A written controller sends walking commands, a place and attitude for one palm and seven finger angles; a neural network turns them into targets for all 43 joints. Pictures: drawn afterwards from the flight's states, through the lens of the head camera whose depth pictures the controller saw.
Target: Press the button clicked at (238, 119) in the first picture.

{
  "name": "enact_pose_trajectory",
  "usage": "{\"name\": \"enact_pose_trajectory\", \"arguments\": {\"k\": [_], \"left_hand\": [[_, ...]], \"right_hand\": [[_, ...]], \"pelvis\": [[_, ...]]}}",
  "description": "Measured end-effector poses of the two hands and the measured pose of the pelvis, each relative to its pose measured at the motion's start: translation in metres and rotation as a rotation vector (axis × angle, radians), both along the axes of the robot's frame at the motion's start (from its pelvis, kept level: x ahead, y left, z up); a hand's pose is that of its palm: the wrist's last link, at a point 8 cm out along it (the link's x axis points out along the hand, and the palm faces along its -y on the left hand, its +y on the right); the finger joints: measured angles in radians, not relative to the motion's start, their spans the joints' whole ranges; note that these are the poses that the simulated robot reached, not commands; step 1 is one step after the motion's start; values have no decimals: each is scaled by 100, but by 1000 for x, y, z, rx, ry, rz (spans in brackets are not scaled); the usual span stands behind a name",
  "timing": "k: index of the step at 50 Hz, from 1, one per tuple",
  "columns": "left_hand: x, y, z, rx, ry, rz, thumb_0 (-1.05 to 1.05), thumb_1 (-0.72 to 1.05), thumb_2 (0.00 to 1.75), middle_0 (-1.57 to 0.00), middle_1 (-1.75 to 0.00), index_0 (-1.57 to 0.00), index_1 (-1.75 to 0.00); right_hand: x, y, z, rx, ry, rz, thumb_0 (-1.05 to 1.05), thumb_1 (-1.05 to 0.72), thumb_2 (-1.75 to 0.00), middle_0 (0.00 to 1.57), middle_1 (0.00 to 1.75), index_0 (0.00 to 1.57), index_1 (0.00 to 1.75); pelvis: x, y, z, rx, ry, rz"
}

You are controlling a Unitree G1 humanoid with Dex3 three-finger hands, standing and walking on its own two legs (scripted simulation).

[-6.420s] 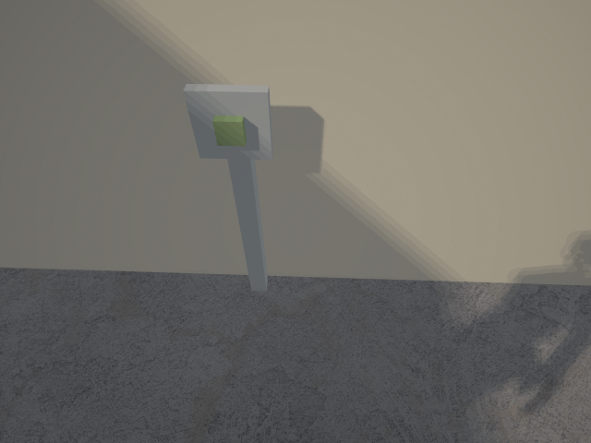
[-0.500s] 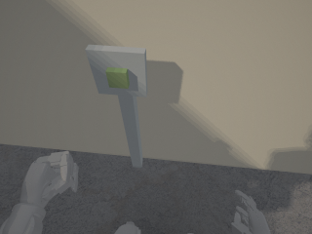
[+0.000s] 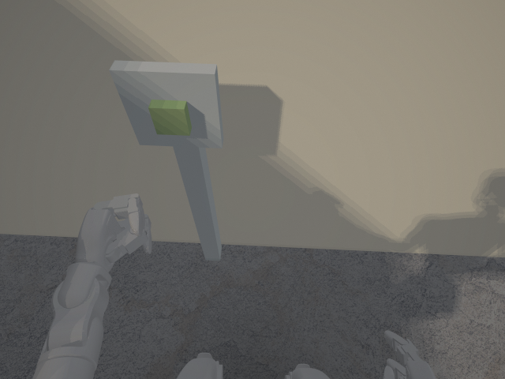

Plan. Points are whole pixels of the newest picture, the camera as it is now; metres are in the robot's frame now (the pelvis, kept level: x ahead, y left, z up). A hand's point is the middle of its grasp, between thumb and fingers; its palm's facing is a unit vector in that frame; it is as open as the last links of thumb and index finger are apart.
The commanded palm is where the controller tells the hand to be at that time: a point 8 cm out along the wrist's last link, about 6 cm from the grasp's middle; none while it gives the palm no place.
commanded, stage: aim a knuckle at the button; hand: left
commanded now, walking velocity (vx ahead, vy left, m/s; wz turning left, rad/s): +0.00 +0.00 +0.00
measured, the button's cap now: (171, 116) +0.56 +0.17 +0.08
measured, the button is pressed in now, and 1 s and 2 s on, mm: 0 0 1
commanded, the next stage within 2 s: press the button with the knuckle in 1.32 s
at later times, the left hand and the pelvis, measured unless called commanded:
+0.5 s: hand (174, 183) +0.42 +0.15 +0.05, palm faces -0.05 -1.00 -0.02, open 3.1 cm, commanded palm +0.41 +0.20 +0.05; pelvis -0.01 +0.01 -0.01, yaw -1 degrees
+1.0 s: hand (174, 173) +0.45 +0.15 +0.04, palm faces -0.01 -1.00 +0.00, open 3.1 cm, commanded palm +0.43 +0.20 +0.05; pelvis -0.01 +0.01 -0.02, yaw -2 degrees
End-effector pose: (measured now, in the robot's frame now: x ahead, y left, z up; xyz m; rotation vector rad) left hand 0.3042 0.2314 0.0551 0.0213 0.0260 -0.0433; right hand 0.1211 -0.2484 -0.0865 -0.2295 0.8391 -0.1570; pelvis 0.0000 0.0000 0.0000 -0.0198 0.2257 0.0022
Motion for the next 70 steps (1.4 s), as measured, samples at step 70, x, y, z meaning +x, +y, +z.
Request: {"name": "enact_pose_trajectory", "arguments": {"k": [70], "left_hand": [[121,-24,-12,-19,-55,10,2,90,90,-129,-150,-130,-150]], "right_hand": [[-64,8,-32,13,312,-95,0,-91,-89,20,30,20,30]], "pelvis": [[-4,15,-17,-20,103,-20]]}}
